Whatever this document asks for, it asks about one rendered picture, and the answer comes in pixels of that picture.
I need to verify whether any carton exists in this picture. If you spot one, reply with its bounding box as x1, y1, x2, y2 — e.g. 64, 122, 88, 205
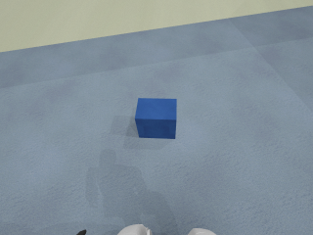
135, 98, 177, 139

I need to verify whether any left robot thigh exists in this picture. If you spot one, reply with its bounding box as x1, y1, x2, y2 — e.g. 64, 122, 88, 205
117, 224, 153, 235

